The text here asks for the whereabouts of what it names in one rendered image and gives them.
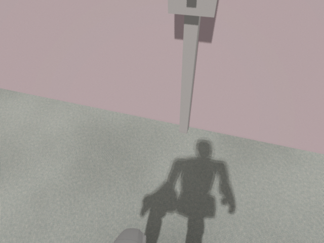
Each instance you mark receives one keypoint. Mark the left robot thigh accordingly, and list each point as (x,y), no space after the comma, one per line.
(131,235)

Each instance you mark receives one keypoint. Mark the panel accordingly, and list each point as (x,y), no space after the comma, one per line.
(192,11)

